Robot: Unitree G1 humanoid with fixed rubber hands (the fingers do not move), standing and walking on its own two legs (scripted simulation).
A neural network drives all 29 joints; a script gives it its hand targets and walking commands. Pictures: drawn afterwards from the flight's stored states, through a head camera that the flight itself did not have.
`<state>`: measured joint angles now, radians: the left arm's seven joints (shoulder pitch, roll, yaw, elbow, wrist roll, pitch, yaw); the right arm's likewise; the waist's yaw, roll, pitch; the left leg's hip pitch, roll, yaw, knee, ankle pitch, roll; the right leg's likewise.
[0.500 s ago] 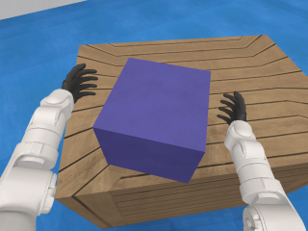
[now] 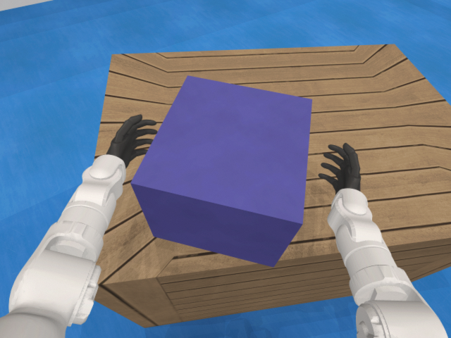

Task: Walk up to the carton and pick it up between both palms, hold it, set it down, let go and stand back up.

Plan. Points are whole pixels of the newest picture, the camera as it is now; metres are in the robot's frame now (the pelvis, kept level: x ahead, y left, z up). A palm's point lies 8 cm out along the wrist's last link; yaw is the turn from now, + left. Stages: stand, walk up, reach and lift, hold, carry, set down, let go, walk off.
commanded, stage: reach and lift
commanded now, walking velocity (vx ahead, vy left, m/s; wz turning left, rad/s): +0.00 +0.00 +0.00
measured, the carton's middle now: (230, 170) +0.42 -0.03 +0.02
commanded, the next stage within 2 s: none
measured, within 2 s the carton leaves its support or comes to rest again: neither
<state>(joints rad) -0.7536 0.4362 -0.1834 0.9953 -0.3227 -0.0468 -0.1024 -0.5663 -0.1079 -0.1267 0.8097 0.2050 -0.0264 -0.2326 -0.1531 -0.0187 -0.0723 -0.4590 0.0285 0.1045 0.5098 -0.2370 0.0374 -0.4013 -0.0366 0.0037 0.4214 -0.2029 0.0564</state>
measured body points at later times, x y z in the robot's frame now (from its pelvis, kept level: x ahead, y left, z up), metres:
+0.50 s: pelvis -0.01 +0.00 +0.00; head +0.06 +0.03 +0.44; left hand +0.45 +0.14 +0.05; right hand +0.36 -0.22 +0.04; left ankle +0.00 +0.09 -0.74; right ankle -0.01 -0.16 -0.74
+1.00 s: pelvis -0.01 +0.01 -0.01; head +0.06 +0.03 +0.44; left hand +0.45 +0.15 +0.05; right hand +0.37 -0.20 +0.03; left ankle +0.00 +0.09 -0.74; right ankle -0.01 -0.16 -0.74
